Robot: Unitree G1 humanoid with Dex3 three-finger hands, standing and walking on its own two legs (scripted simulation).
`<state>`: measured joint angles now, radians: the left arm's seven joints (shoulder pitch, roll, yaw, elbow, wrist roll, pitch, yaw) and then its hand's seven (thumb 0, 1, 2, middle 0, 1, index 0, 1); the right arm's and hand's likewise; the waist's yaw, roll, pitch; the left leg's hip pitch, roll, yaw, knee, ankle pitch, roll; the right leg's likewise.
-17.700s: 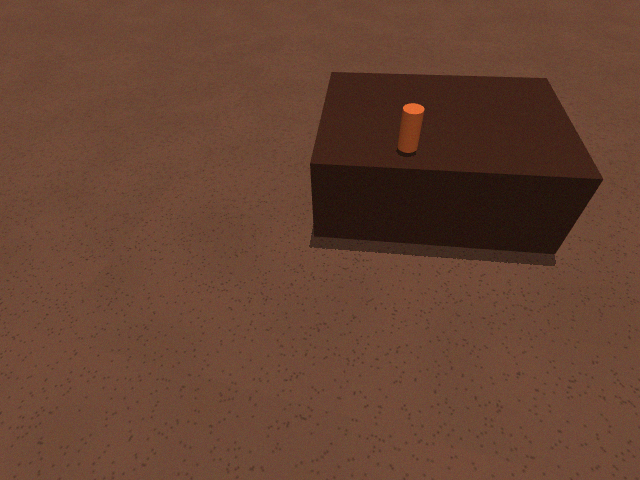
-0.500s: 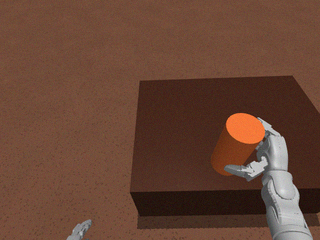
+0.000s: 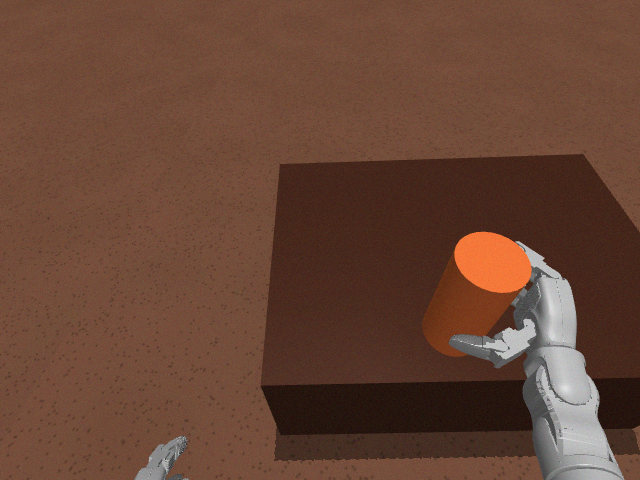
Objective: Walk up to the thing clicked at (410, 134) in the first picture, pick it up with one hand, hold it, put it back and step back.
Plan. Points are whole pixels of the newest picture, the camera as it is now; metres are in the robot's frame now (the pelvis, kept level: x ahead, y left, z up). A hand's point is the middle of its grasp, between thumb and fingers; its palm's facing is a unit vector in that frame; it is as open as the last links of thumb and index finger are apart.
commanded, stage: hold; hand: right
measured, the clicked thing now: (468, 299) +0.32 -0.15 +0.08
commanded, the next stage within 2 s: crouch in 1.00 s
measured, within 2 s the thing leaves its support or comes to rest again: neither
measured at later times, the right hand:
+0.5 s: hand (491, 302) +0.32 -0.18 +0.06, palm faces +0.13 +0.99 +0.00, open 10.8 cm
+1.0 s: hand (490, 305) +0.32 -0.18 +0.06, palm faces +0.14 +0.99 +0.00, open 10.8 cm
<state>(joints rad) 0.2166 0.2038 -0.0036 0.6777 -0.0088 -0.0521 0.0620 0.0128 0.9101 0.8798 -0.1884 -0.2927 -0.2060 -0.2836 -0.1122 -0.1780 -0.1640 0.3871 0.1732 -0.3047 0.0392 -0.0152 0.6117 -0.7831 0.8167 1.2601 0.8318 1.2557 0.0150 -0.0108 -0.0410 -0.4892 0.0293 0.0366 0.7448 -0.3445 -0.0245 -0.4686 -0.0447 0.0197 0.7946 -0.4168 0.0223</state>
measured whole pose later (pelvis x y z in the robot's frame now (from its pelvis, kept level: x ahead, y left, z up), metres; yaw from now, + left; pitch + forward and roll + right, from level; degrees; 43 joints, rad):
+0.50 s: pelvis -0.01 +0.00 +0.00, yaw +0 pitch +5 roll +1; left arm 0.22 0.20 0.00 0.68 -0.01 -0.06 0.06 0.01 0.91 0.88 -0.19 -0.29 -0.21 -0.28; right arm -0.13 -0.19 -0.16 0.40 0.17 -0.30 0.04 -0.01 0.61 -0.79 0.82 1.25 0.83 1.24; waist 0.01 -0.01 -0.04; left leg -0.49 0.03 0.03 0.74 -0.33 -0.03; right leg -0.47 -0.04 0.02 0.79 -0.40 0.02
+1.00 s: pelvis -0.01 +0.00 +0.00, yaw +0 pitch +5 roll +1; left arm 0.22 0.21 -0.01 0.69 0.00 -0.07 0.06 0.01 0.92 0.88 -0.19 -0.29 -0.20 -0.28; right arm -0.13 -0.18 -0.17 0.41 0.17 -0.32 0.04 -0.01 0.61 -0.78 0.82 1.25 0.84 1.24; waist 0.02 -0.01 -0.03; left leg -0.50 0.03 0.03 0.74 -0.33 -0.02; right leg -0.48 -0.05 0.02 0.79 -0.40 0.02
